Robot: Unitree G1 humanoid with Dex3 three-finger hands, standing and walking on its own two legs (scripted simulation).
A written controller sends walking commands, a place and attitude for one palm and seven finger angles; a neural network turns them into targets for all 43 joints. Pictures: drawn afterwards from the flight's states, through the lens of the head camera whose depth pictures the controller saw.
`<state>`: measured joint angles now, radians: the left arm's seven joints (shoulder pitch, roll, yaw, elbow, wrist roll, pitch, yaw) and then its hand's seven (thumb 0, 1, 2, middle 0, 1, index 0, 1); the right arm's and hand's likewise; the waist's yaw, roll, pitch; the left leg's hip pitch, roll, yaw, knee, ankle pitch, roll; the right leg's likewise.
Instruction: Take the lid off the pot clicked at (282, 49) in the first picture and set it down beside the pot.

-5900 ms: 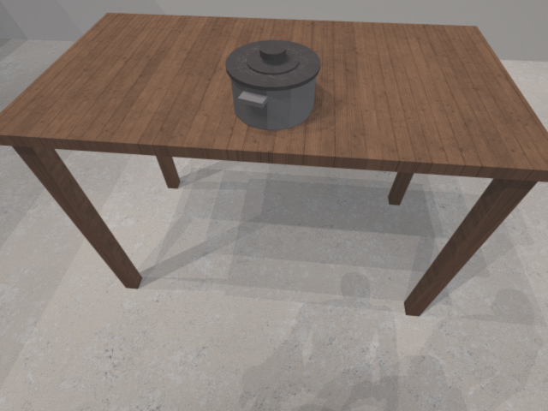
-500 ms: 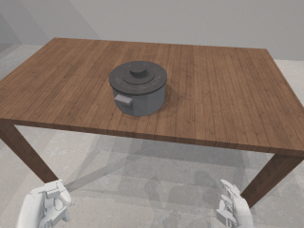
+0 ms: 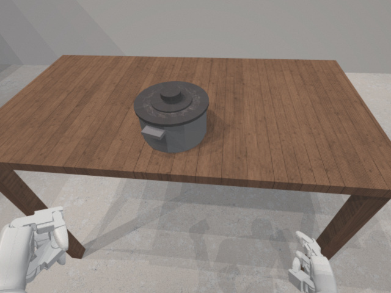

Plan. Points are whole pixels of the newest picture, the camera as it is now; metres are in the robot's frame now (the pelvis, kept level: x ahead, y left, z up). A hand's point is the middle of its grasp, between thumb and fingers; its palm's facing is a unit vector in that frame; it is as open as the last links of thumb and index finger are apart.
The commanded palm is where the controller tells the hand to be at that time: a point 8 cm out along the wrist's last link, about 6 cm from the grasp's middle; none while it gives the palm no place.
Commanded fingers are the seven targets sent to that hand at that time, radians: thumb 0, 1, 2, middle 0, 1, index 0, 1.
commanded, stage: raise the hand higher, near the body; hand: left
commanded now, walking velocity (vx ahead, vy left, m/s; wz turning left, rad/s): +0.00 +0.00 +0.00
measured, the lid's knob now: (170, 93) +0.53 +0.14 +0.15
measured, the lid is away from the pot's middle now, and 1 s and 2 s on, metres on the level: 0.00 0.00 0.00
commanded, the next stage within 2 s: reach forward and open the fingers in 0.34 s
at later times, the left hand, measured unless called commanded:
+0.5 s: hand (52, 207) +0.18 +0.24 +0.17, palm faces +0.40 -0.70 -0.60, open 3.1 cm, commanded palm +0.13 +0.27 +0.20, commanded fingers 0.00 0.77 0.98 -1.27 -1.36 -1.27 -1.36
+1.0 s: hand (47, 188) +0.21 +0.27 +0.17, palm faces -0.12 +0.02 -0.99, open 4.7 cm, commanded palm +0.19 +0.26 +0.24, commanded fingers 0.00 -0.04 1.51 -1.01 -0.47 -1.01 -0.47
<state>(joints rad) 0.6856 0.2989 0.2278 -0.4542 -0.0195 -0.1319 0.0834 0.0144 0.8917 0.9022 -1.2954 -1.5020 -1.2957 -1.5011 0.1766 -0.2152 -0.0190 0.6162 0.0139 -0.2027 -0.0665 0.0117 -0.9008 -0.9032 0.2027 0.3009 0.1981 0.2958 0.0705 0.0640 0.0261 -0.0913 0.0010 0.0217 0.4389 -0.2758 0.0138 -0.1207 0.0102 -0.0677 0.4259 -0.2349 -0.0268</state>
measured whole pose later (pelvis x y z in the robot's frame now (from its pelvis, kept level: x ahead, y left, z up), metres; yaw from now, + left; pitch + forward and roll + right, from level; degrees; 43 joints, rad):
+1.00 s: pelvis -0.01 +0.01 +0.00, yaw +2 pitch +0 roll +0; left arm 0.17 0.74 0.15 -0.43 0.67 0.11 -0.35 0.00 0.25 1.31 -1.12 -0.81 -1.12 -0.81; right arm 0.10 -0.31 0.02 0.53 0.05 0.03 0.00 0.01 -0.90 -0.90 0.20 0.30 0.20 0.30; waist 0.10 0.16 0.00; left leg -0.20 -0.04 0.00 0.44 -0.24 0.03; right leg -0.23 -0.03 -0.09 0.45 -0.22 -0.01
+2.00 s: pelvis -0.03 +0.00 +0.00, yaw +1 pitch +0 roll +1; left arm -0.52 0.70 -0.04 0.06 0.76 0.17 -0.51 0.00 -0.37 1.64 -0.87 -0.09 -0.87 -0.09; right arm 0.12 -0.32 0.04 0.55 0.08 0.05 0.01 0.01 -0.90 -0.90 0.20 0.30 0.20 0.30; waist 0.04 0.13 0.01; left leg -0.24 -0.04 0.01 0.46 -0.22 0.03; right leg -0.29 -0.03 -0.08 0.51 -0.22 -0.02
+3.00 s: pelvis +0.00 +0.02 +0.00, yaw +1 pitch +4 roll +1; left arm -1.10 0.46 -0.29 0.64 0.87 0.33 -0.49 0.00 -0.37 1.64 -0.87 -0.09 -0.87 -0.09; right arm 0.20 -0.29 0.03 0.63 0.07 0.07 0.02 0.01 -0.90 -0.90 0.20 0.30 0.20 0.30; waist -0.05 0.09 -0.03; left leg -0.25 -0.06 0.02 0.41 -0.23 0.06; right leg -0.31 -0.06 -0.06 0.47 -0.24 0.01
